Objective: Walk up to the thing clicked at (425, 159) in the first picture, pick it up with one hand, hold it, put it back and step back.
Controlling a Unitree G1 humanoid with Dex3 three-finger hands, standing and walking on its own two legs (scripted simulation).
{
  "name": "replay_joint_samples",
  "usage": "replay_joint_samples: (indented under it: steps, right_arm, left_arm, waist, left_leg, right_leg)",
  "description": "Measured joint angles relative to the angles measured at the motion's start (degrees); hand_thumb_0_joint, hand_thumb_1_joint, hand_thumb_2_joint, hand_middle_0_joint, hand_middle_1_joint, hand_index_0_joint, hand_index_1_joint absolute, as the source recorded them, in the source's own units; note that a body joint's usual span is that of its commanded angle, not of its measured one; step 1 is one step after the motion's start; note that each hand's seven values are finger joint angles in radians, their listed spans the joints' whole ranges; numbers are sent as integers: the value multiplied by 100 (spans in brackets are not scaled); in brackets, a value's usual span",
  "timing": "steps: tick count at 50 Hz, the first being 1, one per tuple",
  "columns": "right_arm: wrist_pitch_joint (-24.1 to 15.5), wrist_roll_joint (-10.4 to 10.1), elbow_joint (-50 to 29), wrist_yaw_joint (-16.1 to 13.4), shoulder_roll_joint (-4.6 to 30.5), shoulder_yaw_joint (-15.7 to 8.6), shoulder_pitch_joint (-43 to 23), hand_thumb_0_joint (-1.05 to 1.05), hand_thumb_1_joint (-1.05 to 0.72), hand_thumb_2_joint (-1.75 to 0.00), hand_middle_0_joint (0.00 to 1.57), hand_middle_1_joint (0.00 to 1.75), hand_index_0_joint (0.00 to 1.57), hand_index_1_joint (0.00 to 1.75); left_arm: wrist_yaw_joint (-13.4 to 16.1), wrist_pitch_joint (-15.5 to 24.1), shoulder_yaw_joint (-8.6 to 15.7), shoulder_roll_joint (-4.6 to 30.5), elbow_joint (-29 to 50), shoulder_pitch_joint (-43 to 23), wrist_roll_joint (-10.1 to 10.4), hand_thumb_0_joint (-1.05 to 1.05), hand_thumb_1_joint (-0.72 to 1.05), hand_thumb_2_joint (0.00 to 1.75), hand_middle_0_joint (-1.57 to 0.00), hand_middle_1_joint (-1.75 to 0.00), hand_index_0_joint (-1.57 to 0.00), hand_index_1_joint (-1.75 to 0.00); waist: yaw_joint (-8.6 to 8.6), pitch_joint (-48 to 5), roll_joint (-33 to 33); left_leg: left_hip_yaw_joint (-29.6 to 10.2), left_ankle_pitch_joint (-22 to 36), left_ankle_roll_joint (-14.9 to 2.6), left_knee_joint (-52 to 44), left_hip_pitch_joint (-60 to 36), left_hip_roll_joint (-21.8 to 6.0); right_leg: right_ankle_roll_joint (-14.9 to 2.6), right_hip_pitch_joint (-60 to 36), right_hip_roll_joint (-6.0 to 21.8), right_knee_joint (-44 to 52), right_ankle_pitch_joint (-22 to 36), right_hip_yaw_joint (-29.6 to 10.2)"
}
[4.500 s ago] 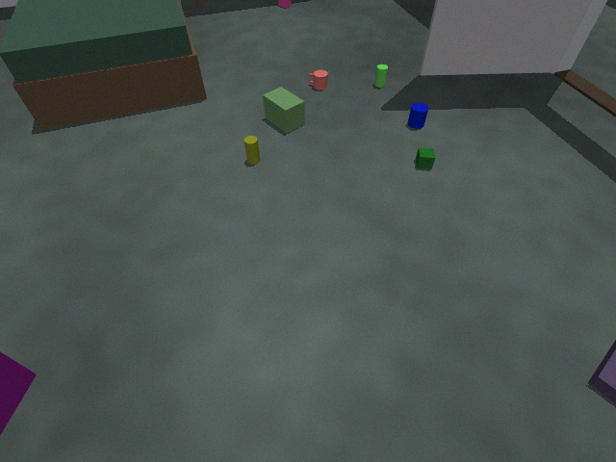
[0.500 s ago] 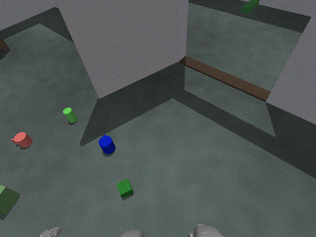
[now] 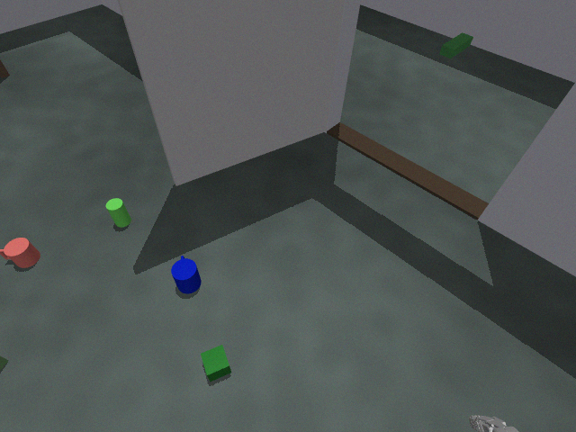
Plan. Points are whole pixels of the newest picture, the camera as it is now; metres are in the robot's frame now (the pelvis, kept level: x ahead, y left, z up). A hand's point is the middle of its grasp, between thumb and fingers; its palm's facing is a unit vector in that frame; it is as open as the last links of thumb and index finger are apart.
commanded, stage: walk up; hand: left
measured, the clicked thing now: (216, 363) +0.42 +0.23 -0.73
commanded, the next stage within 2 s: stand in 1.02 s
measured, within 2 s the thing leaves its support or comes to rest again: neither
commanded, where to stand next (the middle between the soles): +0.05 +0.00 m, yaw +0 degrees
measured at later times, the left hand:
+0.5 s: hand out of the picture +0.09 +0.25 -0.14, palm faces +0.00 -0.94 -0.34, open 7.4 cm
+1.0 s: hand out of the picture +0.11 +0.25 -0.14, palm faces -0.01 -0.94 -0.33, open 7.4 cm
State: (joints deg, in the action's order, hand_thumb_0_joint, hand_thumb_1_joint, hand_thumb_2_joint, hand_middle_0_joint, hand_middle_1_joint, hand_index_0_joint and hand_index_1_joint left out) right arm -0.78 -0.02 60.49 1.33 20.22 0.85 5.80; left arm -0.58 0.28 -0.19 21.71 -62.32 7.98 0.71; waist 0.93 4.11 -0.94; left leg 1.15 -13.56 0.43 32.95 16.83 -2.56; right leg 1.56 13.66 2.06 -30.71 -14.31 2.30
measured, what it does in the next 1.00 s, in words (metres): stands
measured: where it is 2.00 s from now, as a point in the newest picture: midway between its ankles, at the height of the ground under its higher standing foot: outside the picture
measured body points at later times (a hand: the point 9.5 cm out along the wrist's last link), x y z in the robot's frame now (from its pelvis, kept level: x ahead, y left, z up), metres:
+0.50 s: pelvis +0.01 +0.00 +0.02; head +0.02 -0.01 +0.47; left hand +0.09 +0.30 -0.11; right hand +0.11 -0.31 -0.12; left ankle +0.05 +0.12 -0.73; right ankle +0.03 -0.14 -0.73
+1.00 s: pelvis +0.02 +0.00 +0.02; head +0.03 +0.00 +0.47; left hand +0.11 +0.30 -0.12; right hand +0.10 -0.30 -0.12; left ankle +0.05 +0.12 -0.73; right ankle +0.03 -0.14 -0.73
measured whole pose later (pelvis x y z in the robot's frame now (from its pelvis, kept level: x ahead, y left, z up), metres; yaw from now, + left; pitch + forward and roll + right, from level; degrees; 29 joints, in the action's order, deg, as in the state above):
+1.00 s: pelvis +0.02 +0.00 +0.02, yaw +0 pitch -2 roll +0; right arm -0.6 0.2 67.5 0.9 19.9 -0.1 4.3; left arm -0.7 -0.1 1.1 19.6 -67.0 3.7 -0.1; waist -0.5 2.7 0.3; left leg 1.9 -8.1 0.8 19.0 8.8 -1.8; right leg 1.7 6.6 2.4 -18.4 -9.7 2.1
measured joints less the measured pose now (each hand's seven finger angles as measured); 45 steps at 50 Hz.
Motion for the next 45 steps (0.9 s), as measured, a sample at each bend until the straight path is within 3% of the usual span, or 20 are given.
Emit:
replay_joint_samples:
  steps: [14, 32, 45]
  right_arm:
    - [8, -45, 476, -8, 17, -42, -581, 1, -90, -89, 20, 30, 21, 30]
    - [44, 17, 799, -19, 23, -82, -151, 1, -91, -89, 20, 30, 21, 30]
    - [32, 22, 739, -36, -30, -91, -103, 1, -91, -89, 20, 30, 21, 30]
  left_arm:
    - [-4, 39, 6, -121, -542, -300, -34, 1, 90, 90, -20, -30, -20, -30]
    - [-19, -10, 100, -207, -525, -421, -85, 1, 90, 90, -20, -30, -20, -30]
    - [-9, -41, 127, -210, -489, -448, -79, 1, 90, 90, -20, -30, -20, -30]
  waist:
    - [63, -64, 218]
    - [-142, -107, 124]
    - [-181, -114, 120]
  left_leg:
    - [39, 492, 27, -1096, -623, 66]
    - [80, 590, 48, -1393, -762, 55]
    - [69, 549, 44, -1380, -779, 65]
  right_leg:
    - [15, -556, 35, 960, 414, 6]
    - [4, -667, 15, 1235, 517, -24]
    - [13, -698, 26, 1242, 481, -14]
